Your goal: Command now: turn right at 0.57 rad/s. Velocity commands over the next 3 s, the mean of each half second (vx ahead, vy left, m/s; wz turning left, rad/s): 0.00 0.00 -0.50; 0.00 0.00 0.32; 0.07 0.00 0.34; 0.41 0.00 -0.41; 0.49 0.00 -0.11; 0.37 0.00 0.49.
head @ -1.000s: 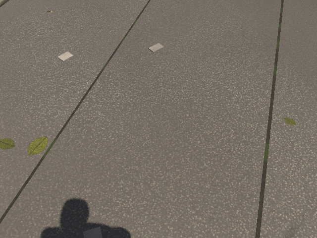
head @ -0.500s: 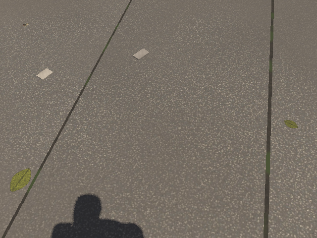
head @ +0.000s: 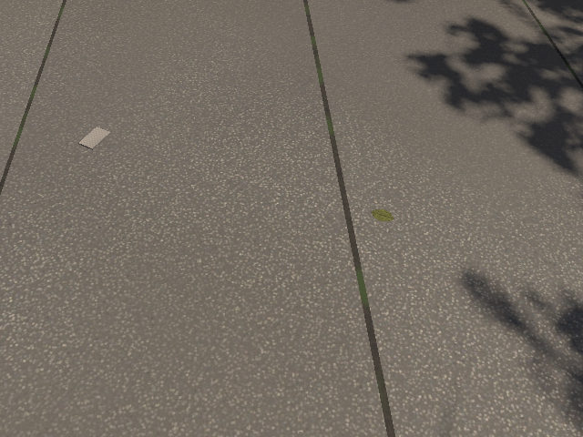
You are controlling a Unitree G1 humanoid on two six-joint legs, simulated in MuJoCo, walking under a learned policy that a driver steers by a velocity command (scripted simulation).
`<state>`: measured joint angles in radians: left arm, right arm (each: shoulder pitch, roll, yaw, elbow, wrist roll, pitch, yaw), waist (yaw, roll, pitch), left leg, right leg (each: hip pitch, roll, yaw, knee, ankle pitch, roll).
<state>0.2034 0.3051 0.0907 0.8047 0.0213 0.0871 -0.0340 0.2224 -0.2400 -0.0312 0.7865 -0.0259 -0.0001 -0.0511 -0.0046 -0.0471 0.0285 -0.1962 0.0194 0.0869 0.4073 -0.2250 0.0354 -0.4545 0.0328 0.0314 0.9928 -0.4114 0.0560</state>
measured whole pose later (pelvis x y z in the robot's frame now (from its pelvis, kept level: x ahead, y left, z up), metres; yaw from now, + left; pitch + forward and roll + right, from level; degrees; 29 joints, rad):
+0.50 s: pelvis -0.01 -0.04 +0.00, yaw -15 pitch +0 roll +1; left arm 0.21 0.27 0.04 0.75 0.02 0.03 0.01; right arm 0.22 -0.29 -0.05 0.80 -0.02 0.06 -0.01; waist 0.00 0.03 0.06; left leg -0.43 0.02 -0.02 0.84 -0.35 -0.03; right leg -0.17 0.10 0.09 0.39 -0.21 -0.08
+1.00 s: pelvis -0.02 -0.06 -0.01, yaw +0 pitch +1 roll +1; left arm 0.21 0.29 0.03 0.77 0.03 0.03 0.04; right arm 0.19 -0.32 -0.09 0.81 -0.01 0.06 0.00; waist -0.01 0.03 0.06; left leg -0.38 -0.10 -0.17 0.70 -0.39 0.00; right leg -0.24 0.04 0.01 0.49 -0.25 -0.05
